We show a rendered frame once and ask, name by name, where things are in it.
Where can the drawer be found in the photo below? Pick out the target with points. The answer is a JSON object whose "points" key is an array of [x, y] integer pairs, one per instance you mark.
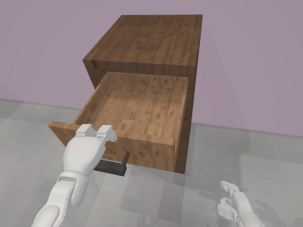
{"points": [[146, 112]]}

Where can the left robot forearm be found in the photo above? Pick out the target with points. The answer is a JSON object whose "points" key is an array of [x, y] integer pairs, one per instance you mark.
{"points": [[63, 202]]}

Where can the handle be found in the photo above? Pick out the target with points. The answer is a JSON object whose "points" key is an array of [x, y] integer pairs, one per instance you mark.
{"points": [[113, 167]]}

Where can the robot right hand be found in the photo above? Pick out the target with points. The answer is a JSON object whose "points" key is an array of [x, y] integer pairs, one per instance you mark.
{"points": [[230, 209]]}

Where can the cabinet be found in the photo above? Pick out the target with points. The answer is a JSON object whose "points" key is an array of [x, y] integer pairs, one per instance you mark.
{"points": [[152, 44]]}

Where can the robot left hand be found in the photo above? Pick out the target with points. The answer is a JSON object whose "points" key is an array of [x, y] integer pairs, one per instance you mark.
{"points": [[85, 150]]}

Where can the right robot forearm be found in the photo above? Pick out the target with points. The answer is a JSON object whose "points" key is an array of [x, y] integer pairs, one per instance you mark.
{"points": [[248, 219]]}

